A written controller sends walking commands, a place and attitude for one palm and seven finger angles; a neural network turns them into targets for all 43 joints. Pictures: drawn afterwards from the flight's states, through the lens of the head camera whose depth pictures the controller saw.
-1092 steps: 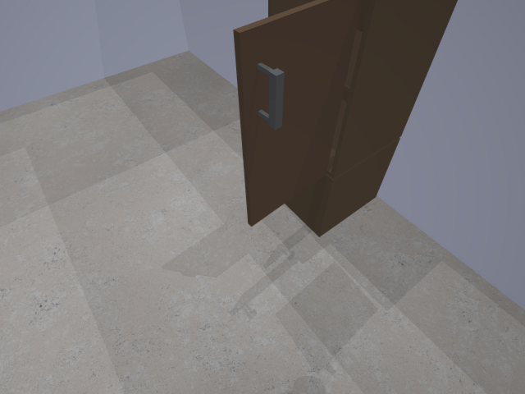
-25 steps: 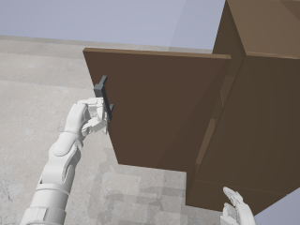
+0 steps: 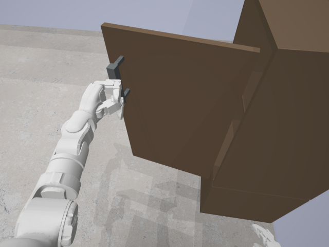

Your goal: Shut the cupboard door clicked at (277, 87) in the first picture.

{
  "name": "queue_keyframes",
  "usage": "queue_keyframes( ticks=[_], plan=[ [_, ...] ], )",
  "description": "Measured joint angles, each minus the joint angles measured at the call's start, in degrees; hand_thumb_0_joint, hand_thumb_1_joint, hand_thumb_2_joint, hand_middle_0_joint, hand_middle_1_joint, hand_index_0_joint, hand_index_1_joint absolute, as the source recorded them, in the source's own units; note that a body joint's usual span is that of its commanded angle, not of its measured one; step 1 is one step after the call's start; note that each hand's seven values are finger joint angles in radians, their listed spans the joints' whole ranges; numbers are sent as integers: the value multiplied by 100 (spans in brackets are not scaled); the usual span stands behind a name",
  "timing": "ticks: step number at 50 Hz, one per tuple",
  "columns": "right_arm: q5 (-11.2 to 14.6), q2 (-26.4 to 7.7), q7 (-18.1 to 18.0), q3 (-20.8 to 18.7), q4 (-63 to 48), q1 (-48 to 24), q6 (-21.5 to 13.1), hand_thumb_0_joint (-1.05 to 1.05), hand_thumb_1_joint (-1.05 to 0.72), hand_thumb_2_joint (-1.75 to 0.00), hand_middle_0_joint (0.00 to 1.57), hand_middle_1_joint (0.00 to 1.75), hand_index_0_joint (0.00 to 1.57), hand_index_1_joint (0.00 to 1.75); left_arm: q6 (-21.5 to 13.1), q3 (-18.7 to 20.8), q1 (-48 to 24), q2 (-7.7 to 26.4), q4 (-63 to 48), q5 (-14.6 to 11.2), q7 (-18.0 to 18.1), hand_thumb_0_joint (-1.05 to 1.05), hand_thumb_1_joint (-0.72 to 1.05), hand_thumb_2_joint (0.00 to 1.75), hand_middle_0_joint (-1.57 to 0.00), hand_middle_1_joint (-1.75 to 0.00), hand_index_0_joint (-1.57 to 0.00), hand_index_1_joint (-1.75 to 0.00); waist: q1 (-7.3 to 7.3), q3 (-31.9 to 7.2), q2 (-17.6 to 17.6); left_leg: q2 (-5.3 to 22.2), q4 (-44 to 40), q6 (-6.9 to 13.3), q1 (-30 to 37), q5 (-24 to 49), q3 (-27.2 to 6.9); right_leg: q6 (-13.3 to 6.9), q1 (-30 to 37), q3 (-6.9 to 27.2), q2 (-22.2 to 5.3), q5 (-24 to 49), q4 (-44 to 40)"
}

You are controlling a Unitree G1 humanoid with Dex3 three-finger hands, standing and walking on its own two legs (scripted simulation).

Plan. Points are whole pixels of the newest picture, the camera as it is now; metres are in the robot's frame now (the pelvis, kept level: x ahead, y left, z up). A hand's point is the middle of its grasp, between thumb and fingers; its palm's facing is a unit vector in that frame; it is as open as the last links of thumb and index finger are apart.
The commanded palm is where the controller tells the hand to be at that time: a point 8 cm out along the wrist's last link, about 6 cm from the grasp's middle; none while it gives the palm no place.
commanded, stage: push the door shut along its arc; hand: left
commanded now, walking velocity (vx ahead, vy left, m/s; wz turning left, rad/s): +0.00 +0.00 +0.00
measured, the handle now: (120, 81) +0.50 +0.12 +0.13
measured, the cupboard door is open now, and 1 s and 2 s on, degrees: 80 70 59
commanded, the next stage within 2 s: pull the fist back off the door in 1.10 s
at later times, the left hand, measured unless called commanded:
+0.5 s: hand (145, 92) +0.47 +0.05 +0.12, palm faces -0.38 -0.92 -0.04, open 3.1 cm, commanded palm +0.47 +0.10 +0.13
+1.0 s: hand (158, 83) +0.49 +0.02 +0.13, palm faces -0.48 -0.88 -0.04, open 3.0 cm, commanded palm +0.51 +0.06 +0.13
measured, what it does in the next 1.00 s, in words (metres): stands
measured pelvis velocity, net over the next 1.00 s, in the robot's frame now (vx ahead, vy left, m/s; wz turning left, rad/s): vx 0.01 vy -0.02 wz -0.02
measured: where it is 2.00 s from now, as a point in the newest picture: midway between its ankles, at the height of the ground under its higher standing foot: outside the picture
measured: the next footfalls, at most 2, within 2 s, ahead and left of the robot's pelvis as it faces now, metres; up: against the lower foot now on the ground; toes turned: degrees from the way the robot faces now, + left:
none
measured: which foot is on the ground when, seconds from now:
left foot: down 0.00-1.00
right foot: down 0.00-1.00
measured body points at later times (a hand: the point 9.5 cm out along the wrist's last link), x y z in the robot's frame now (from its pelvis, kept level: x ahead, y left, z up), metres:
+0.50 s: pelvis +0.00 +0.00 +0.00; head +0.06 -0.01 +0.44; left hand +0.48 +0.10 +0.13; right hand +0.05 -0.27 -0.12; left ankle +0.00 +0.09 -0.72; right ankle -0.01 -0.10 -0.72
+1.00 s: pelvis +0.01 -0.02 -0.01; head +0.08 -0.03 +0.43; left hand +0.51 +0.07 +0.14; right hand +0.02 -0.30 -0.13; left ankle +0.00 +0.08 -0.72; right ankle -0.01 -0.11 -0.72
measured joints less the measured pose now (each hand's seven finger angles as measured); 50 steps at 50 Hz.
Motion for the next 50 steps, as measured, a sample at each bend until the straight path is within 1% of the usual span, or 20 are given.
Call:
queue_keyframes(
  ticks=[7, 10, 13, 17, 20, 22, 30, 38, 43, 50],
  plan=[
    [-38, -18, 60, -58, 100, 228, -10, 2, -90, -90, 20, 30, 20, 30, -233, -88, -339, -55, 465, -9, -38, -1, 105, 104, -130, -150, -130, -150, -55, -56, 10, -34, 52, 33, -110, -38, 36, 35, -130, 35, -36, -48, 85],
    [-58, -20, 79, -68, 142, 282, -10, 2, -90, -90, 20, 30, 20, 30, -299, -159, -455, -81, 585, 21, -91, -1, 104, 104, -130, -150, -130, -150, -78, -55, 11, -43, 77, 43, -151, -52, 42, 44, -173, 41, -46, -64, 114],
    [-74, -16, 89, -63, 170, 283, -2, 2, -90, -90, 20, 30, 20, 30, -321, -267, -645, -148, 759, 56, -180, 0, 100, 101, -130, -150, -130, -150, -137, -52, 4, -44, 100, 49, -206, -63, 57, 49, -235, 56, -48, -72, 144],
    [-124, 9, 87, -54, 164, 255, 1, 1, -90, -90, 20, 30, 20, 30, -374, -86, -938, -260, 1087, 96, -159, 1, 95, 96, -130, -150, -129, -150, -247, -37, -31, -34, 103, 49, -275, -64, 116, 47, -345, 115, -38, -74, 191],
    [-158, 22, 97, -55, 116, 288, 0, 1, -90, -90, 20, 30, 20, 30, -469, 69, -1098, -206, 1332, 183, -141, 1, 93, 94, -130, -150, -129, -150, -326, -47, -42, -11, 107, 40, -326, -70, 162, 38, -425, 161, -16, -74, 219],
    [-169, 24, 110, -63, 97, 328, 4, 1, -90, -90, 20, 30, 20, 30, -535, 104, -1218, -126, 1504, 233, -170, 1, 92, 92, -130, -150, -129, -150, -372, -49, -43, 9, 129, 31, -378, -80, 175, 28, -482, 173, 3, -76, 239],
    [-210, -39, 107, -111, 176, 540, 57, 1, -90, -90, 20, 30, 20, 30, -575, 174, -1608, 44, 1910, 248, -474, 1, 90, 90, -130, -150, -129, -150, -479, -79, -23, 66, 224, -18, -568, -124, 164, -25, -672, 160, 59, -109, 319],
    [-244, -95, 98, -161, 165, 661, 114, 1, -90, -90, 20, 30, 20, 30, -555, 394, -1905, 161, 2124, 300, -730, 1, 90, 90, -130, -150, -130, -150, -607, -145, -24, 150, 271, -80, -705, -162, 186, -93, -830, 182, 143, -125, 363],
    [-256, -110, 86, -198, 131, 701, 159, 1, -90, -90, 20, 30, 20, 30, -535, 459, -1970, 253, 2157, 325, -866, 0, 89, 91, -129, -150, -129, -150, -617, -146, -18, 184, 309, -113, -791, -175, 173, -129, -916, 168, 177, -137, 398],
    [-267, -112, 34, -195, 241, 641, 142, 1, -90, -90, 20, 30, 20, 30, -458, 215, -2251, 288, 2338, 270, -994, -1, 90, 94, -129, -150, -129, -150, -575, -131, -22, 177, 397, -146, -935, -174, 58, -166, -1007, 51, 168, -162, 452]
  ],
)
